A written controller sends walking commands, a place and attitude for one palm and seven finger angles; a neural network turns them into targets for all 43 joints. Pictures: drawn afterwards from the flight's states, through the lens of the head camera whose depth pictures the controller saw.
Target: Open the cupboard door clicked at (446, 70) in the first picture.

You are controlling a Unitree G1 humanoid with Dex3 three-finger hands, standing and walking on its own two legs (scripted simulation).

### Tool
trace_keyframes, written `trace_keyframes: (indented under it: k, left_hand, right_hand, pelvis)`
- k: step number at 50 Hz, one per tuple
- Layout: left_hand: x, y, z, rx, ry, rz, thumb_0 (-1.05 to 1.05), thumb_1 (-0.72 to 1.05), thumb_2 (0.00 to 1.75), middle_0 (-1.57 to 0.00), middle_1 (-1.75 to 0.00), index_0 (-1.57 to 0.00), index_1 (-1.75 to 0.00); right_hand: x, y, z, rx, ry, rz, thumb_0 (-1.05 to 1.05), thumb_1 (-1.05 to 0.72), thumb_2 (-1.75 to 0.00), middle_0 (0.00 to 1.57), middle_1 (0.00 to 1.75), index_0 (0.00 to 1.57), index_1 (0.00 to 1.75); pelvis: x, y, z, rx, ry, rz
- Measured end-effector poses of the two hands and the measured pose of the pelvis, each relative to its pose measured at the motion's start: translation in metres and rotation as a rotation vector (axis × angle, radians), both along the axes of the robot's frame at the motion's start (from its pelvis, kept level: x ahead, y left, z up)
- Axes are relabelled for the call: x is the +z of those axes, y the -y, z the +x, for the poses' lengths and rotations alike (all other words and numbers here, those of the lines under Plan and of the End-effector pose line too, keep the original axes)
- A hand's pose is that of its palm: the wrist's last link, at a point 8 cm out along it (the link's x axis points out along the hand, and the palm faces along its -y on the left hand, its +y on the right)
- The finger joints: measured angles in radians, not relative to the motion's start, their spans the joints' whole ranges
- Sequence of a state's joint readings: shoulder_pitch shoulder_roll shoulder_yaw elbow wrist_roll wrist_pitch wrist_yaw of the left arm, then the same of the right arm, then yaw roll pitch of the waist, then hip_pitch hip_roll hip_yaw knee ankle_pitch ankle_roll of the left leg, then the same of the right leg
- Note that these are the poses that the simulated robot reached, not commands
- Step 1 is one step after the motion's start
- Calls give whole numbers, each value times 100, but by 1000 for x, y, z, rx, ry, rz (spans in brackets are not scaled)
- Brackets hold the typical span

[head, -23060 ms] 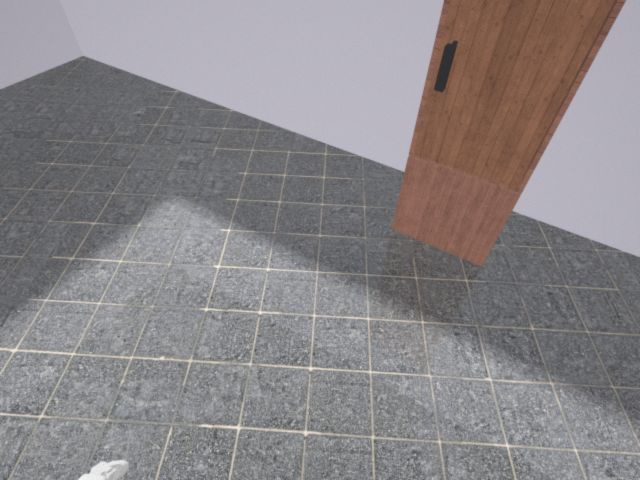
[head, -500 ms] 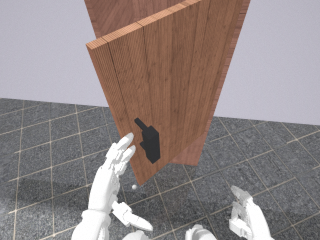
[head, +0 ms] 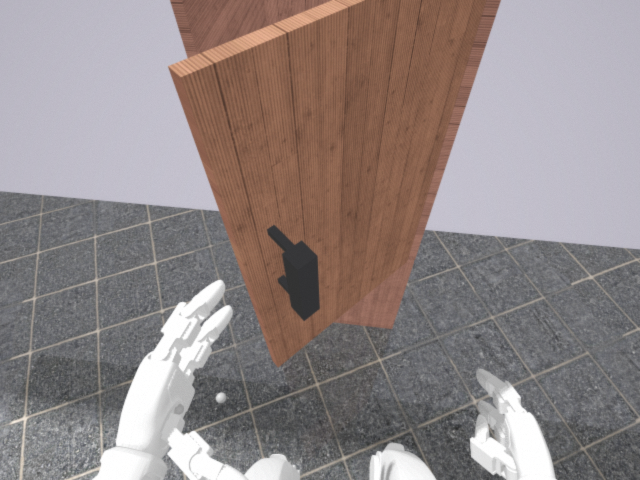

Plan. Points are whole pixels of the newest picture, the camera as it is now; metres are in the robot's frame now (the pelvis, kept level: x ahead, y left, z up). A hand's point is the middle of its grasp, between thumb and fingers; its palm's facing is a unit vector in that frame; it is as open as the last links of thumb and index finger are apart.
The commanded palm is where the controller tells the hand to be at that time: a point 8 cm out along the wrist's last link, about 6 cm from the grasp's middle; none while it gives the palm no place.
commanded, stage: draw the hand back to the body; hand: left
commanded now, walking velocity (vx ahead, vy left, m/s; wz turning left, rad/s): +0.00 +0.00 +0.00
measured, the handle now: (291, 272) +0.35 +0.06 +0.07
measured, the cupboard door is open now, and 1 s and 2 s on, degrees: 48 48 48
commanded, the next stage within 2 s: step back with the hand held close in 1.54 s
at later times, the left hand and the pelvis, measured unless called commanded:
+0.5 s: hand (123, 381) +0.19 +0.18 +0.14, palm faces -0.04 -0.99 -0.14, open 16.0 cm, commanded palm +0.17 +0.24 +0.16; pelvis +0.01 +0.02 +0.03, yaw +0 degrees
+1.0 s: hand out of the picture +0.22 +0.26 +0.22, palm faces +0.35 -0.83 -0.43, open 11.0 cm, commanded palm +0.17 +0.30 +0.23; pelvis +0.03 +0.02 +0.08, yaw -1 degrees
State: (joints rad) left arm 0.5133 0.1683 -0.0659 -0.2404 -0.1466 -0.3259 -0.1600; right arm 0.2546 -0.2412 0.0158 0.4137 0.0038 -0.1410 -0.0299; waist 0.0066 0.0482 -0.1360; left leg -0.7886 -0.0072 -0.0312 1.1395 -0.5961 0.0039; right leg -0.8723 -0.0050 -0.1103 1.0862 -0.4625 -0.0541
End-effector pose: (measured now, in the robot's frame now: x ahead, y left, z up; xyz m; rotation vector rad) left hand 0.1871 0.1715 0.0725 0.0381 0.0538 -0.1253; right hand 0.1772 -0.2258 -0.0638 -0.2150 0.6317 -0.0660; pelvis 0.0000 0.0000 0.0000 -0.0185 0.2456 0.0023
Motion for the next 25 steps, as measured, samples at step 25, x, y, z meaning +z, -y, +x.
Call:
trace_keyframes:
  k: [25]
  left_hand:
    - [73, -64, -11, 83, 50, 103, -1, -45, 32, -16, -30, -16, -30]
  right_hand:
    - [49, -26, 4, -4, 100, 6, 1, -90, -90, 20, 30, 20, 30]
  pelvis:
    - [35, -19, 10, -3, 128, -20]
